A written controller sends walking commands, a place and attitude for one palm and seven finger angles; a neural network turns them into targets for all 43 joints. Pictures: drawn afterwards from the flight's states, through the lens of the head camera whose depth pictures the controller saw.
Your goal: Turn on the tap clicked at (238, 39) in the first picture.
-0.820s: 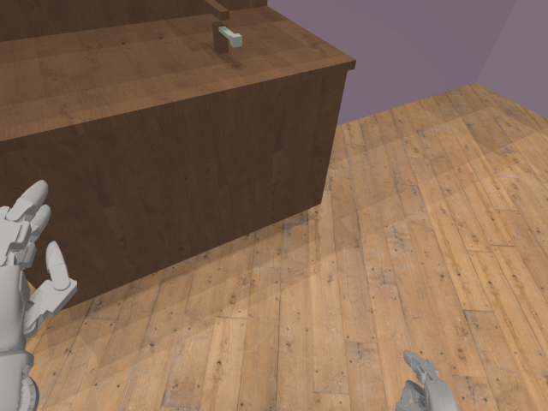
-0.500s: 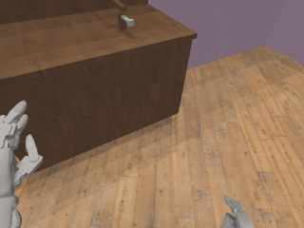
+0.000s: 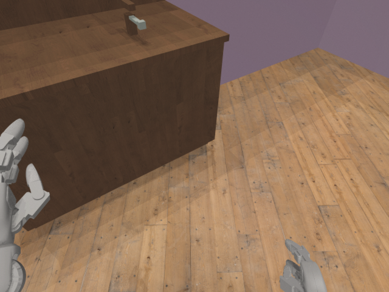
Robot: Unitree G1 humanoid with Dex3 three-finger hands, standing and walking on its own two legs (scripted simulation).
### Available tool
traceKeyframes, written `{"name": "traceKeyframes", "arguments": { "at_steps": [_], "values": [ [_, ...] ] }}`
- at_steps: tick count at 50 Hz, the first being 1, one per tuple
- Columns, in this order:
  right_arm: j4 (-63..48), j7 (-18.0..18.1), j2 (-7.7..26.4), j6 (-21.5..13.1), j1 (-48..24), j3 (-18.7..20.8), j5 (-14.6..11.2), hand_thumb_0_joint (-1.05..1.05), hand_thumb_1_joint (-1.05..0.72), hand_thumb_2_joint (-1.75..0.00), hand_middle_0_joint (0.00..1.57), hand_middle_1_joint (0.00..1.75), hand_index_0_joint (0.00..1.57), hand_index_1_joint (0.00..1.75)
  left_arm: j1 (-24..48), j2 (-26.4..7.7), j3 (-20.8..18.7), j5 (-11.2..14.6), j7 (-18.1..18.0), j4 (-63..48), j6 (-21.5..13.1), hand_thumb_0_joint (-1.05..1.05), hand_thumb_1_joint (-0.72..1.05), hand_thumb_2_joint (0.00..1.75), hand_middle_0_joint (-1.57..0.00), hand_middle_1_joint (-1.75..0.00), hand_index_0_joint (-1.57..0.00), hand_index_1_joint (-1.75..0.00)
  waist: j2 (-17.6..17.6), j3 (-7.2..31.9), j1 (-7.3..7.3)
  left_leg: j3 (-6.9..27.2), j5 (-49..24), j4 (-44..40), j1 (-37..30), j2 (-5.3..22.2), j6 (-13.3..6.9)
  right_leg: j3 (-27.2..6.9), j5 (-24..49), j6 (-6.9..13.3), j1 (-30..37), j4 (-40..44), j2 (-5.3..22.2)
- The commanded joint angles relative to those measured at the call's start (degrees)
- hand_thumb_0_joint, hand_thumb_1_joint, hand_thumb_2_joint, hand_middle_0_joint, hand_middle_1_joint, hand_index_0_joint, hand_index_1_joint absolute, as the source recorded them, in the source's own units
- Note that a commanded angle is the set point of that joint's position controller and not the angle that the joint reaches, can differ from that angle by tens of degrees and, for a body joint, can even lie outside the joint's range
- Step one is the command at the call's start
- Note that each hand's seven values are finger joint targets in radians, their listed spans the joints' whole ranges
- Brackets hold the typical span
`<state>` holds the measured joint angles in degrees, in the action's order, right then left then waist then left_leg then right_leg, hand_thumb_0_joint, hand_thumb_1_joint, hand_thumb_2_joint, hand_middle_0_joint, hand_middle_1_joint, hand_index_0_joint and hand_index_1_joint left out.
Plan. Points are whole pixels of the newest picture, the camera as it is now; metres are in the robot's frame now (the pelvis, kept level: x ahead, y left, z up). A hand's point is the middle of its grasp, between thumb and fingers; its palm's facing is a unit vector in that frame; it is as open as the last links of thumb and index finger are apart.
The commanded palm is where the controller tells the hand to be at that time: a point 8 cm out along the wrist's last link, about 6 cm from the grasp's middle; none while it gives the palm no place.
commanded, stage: walk to a spot facing it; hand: left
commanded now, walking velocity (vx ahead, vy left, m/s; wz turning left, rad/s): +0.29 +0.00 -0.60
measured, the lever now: (141, 24) +1.03 +0.31 +0.12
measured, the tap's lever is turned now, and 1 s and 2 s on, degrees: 0 0 0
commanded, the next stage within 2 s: turn to face it in 1.64 s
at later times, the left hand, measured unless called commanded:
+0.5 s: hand (125, 135) +0.33 +0.16 +0.19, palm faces +0.19 -0.90 -0.39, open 7.4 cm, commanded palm +0.28 +0.21 +0.19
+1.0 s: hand (202, 95) +0.44 +0.03 +0.20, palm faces +0.06 -0.91 -0.40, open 7.4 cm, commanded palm +0.42 +0.08 +0.19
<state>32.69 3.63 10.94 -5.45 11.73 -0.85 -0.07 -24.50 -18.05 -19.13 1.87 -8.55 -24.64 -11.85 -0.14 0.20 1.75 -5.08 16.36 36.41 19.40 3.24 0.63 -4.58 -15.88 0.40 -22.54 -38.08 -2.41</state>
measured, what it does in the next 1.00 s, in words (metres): walks ahead, turning right: left foot, then right foot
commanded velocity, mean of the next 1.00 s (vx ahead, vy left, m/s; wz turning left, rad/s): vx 0.35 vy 0.00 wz -0.31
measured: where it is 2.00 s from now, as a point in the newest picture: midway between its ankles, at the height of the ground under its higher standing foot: (259, 273)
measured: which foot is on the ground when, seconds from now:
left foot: down 0.00-0.08, up 0.10-0.32, down 0.34-0.66, up 0.68-0.94, down 0.96-1.00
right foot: down 0.00-0.34, up 0.36-0.66, down 0.68-1.00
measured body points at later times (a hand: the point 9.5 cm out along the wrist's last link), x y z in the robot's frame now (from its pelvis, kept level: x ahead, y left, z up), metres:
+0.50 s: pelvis +0.05 -0.02 +0.01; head +0.05 -0.02 +0.46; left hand +0.31 +0.21 +0.21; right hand +0.14 -0.27 -0.08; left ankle +0.07 +0.13 -0.72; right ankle +0.05 -0.12 -0.63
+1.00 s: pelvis +0.16 -0.11 +0.00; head +0.16 -0.09 +0.45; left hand +0.43 +0.08 +0.22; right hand +0.17 -0.41 -0.08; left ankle +0.28 -0.03 -0.72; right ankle +0.10 -0.20 -0.72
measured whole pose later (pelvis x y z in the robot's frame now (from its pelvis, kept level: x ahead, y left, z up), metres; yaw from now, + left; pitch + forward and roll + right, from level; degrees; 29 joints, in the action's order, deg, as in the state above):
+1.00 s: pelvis +0.16 -0.11 +0.00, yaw -25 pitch -2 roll +0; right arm 35.1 5.1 14.6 -2.8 14.8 2.1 0.1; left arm -28.7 -22.8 -23.7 1.5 -9.4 -32.6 -14.8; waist -1.9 -1.3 -0.9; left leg -8.9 11.9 35.8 21.3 5.6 -0.4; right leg 5.5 -23.1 1.2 -14.6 -39.7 2.0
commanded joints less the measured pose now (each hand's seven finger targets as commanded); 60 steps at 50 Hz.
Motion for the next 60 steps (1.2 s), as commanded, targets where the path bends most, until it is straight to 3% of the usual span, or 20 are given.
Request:
{"name": "traceKeyframes", "arguments": {
  "at_steps": [1,4,6,9,15,17,19,24,30,32,33,34,36,40,47,48,50,51,53,60],
  "values": [
    [-8.2,0.8,7.6,-2.7,-4.7,3.2,0.1,0.00,-0.90,-0.90,0.20,0.30,0.20,0.30,5.2,-9.5,-6.4,-0.2,-0.8,-13.0,-4.2,0.00,0.90,0.90,-0.20,-0.30,-0.20,-0.30,7.0,2.9,-0.80,9.7,22.7,-10.8,2.5,11.4,-4.8,-0.6,-10.2,1.3,-1.3,0.6,1.2],
    [-8.5,0.4,6.6,-2.7,-4.3,3.5,0.4,0.00,-0.90,-0.90,0.20,0.30,0.20,0.30,6.7,-10.5,-6.7,-0.4,-0.7,-12.2,-4.5,0.00,0.90,0.90,-0.20,-0.30,-0.20,-0.30,-10.7,1.1,-0.61,-1.2,20.2,11.5,9.7,-0.6,0.2,-24.8,-21.3,8.6,-1.0,17.1,11.3],
    [-8.0,-0.5,6.1,-3.3,-4.9,2.7,0.6,0.00,-0.90,-0.90,0.20,0.30,0.20,0.30,7.0,-12.0,-7.4,-0.6,-1.6,-12.4,-5.1,0.00,0.90,0.90,-0.20,-0.30,-0.20,-0.30,-12.6,1.1,-0.13,3.6,16.1,26.1,19.1,-1.9,1.6,-40.6,-11.6,15.2,8.3,23.4,18.4],
    [-6.3,-1.0,5.6,-1.7,-4.5,2.1,0.6,0.00,-0.90,-0.90,0.20,0.30,0.20,0.30,4.3,-12.2,-8.7,-0.7,-1.9,-12.7,-6.5,0.00,0.90,0.90,-0.20,-0.30,-0.20,-0.30,-8.1,8.0,-0.64,5.9,12.7,22.5,16.4,-0.4,1.9,-26.4,6.8,13.1,16.0,16.5,13.7],
    [-6.3,-0.7,6.0,-1.8,-2.4,1.9,0.6,0.00,-0.90,-0.90,0.20,0.30,0.20,0.30,5.3,-9.6,-5.5,-0.5,-0.8,-12.3,-7.6,0.00,0.90,0.90,-0.20,-0.30,-0.20,-0.30,-1.4,7.1,-2.35,0.7,5.1,-12.0,-15.7,0.2,-0.6,-15.9,-4.9,6.1,-6.3,8.7,5.1],
    [-7.3,0.1,9.0,-2.4,-1.9,3.3,0.3,0.00,-0.90,-0.90,0.20,0.30,0.20,0.30,8.1,-9.5,-5.3,-0.3,-0.4,-14.9,-8.6,0.00,0.90,0.90,-0.20,-0.30,-0.20,-0.30,16.1,6.2,-2.75,25.4,7.3,-22.3,-26.7,21.3,-9.2,-1.1,-15.7,-0.1,-23.3,-18.6,-2.9],
    [-6.4,-0.6,7.4,-3.1,-3.2,3.2,0.2,0.00,-0.90,-0.90,0.20,0.30,0.20,0.30,8.3,-14.0,-8.3,-1.2,0.2,-13.2,-9.2,0.00,0.90,0.90,-0.20,-0.30,-0.20,-0.30,13.0,4.2,-1.84,28.7,14.4,-24.1,-17.7,27.2,-14.1,0.5,-13.4,-1.2,-25.4,-36.0,3.7],
    [-5.5,-1.0,7.4,-3.6,-3.0,3.0,0.0,0.00,-0.90,-0.90,0.20,0.30,0.20,0.30,8.4,-11.5,-6.1,-2.5,0.2,-14.5,-7.7,0.00,0.90,0.90,-0.20,-0.30,-0.20,-0.30,11.2,-1.5,-1.82,3.9,-2.1,-20.6,-10.1,19.9,-8.9,9.1,-4.6,-2.4,-20.0,-28.6,8.1],
    [-7.1,-0.5,7.1,-3.8,-2.6,3.5,0.6,0.00,-0.90,-0.90,0.20,0.30,0.20,0.30,3.5,-12.5,-9.1,-1.6,0.1,-12.4,-6.3,0.00,0.90,0.90,-0.20,-0.30,-0.20,-0.30,14.9,3.0,-1.59,-8.1,-14.3,-7.3,-7.6,16.4,-5.1,19.7,-2.0,-1.1,4.2,0.0,2.0],
    [-6.9,-1.1,6.1,-3.6,-1.8,3.7,-0.5,0.00,-0.90,-0.90,0.20,0.30,0.20,0.30,2.8,-14.0,-9.8,-1.9,-0.3,-14.1,-5.1,0.00,0.90,0.90,-0.20,-0.30,-0.20,-0.30,1.7,10.3,-0.12,-10.3,-15.5,19.1,2.4,10.3,-2.9,12.1,2.5,2.8,23.3,8.0,4.0],
    [-8.0,-1.3,4.3,-3.2,-2.9,3.4,-0.6,0.00,-0.90,-0.90,0.20,0.30,0.20,0.30,3.0,-17.2,-12.6,-1.9,-0.8,-15.7,-5.2,0.00,0.90,0.90,-0.20,-0.30,-0.20,-0.30,-15.7,13.1,-0.45,-8.4,10.3,36.5,19.7,2.9,-0.7,-14.9,17.2,10.7,32.9,11.8,17.8],
    [-8.6,-1.4,5.0,-3.1,-5.1,2.6,0.1,0.00,-0.90,-0.90,0.20,0.30,0.20,0.30,-2.4,-19.4,-16.8,-0.9,-1.4,-14.0,-5.5,0.00,0.90,0.90,-0.20,-0.30,-0.20,-0.30,-12.1,12.4,0.84,1.6,17.8,43.4,26.6,3.0,-0.4,-27.7,23.9,15.2,31.4,14.2,24.9],
    [-6.8,-2.3,6.3,-1.8,-4.6,3.0,-0.3,0.00,-0.90,-0.90,0.20,0.30,0.20,0.30,-3.4,-17.9,-15.4,0.2,-0.6,-18.5,-5.6,0.00,0.90,0.90,-0.20,-0.30,-0.20,-0.30,-9.7,11.0,-0.68,5.9,13.8,44.5,26.7,5.6,0.8,-26.2,0.7,15.0,25.7,17.7,25.0],
    [-5.7,-1.0,6.0,0.6,-6.5,2.7,-0.4,0.00,-0.90,-0.90,0.20,0.30,0.20,0.30,-3.9,-16.0,-15.6,0.1,-1.2,-23.4,-6.1,0.00,0.90,0.90,-0.20,-0.30,-0.20,-0.30,-7.2,8.5,-2.70,5.9,8.7,27.0,15.7,8.6,1.2,-6.3,7.2,11.2,11.9,17.3,20.7],
    [-6.1,1.8,6.6,-0.4,-3.5,3.5,0.2,0.00,-0.90,-0.90,0.20,0.30,0.20,0.30,-0.1,-12.1,-9.8,-0.2,-2.2,-14.9,-4.7,0.00,0.90,0.90,-0.20,-0.30,-0.20,-0.30,-1.9,4.2,-2.63,-4.9,0.9,-6.6,-9.3,2.2,-0.8,1.8,-11.9,5.5,2.0,12.7,13.3],
    [-6.5,2.3,7.7,-0.4,-3.0,3.7,0.2,0.00,-0.90,-0.90,0.20,0.30,0.20,0.30,2.5,-11.1,-8.2,-0.4,-1.9,-14.1,-4.7,0.00,0.90,0.90,-0.20,-0.30,-0.20,-0.30,2.9,2.5,-3.22,0.7,6.8,-11.0,-10.4,4.9,-2.5,2.9,-14.4,3.9,-0.8,7.2,10.8],
    [-6.3,2.1,8.1,-0.8,-3.3,3.0,0.0,0.00,-0.90,-0.90,0.20,0.30,0.20,0.30,6.9,-10.3,-6.7,-0.4,-1.5,-13.9,-5.5,0.00,0.90,0.90,-0.20,-0.30,-0.20,-0.30,22.3,0.7,-4.16,29.1,21.4,-25.9,-12.6,21.0,-10.4,10.1,-18.9,0.1,-11.7,-19.0,2.5],
    [-6.2,1.9,7.1,-1.5,-4.0,2.5,0.4,0.00,-0.90,-0.90,0.20,0.30,0.20,0.30,7.9,-12.2,-7.4,-1.3,-1.4,-11.7,-5.5,0.00,0.90,0.90,-0.20,-0.30,-0.20,-0.30,19.3,-1.8,-4.06,33.3,26.6,-28.5,-7.7,23.4,-12.8,6.0,-16.1,0.2,-13.0,-25.7,5.3],
    [-5.5,1.4,6.9,-2.2,-4.2,3.0,0.3,0.00,-0.90,-0.90,0.20,0.30,0.20,0.30,8.2,-10.7,-5.5,-1.6,-0.8,-13.6,-5.3,0.00,0.90,0.90,-0.20,-0.30,-0.20,-0.30,12.0,-2.7,-2.81,24.7,20.2,-25.0,-7.1,20.8,-12.6,5.5,-13.5,-0.2,-13.8,-25.2,7.7],
    [-6.1,1.0,6.4,-2.5,-3.9,2.7,0.6,0.00,-0.90,-0.90,0.20,0.30,0.20,0.30,1.2,-10.5,-7.3,-0.6,-2.1,-17.0,-2.8,0.00,0.90,0.90,-0.20,-0.30,-0.20,-0.30,13.1,2.9,-1.88,5.1,8.7,-17.9,-3.0,14.0,-7.0,16.4,-7.0,-1.6,6.6,2.0,4.4]
  ]
}}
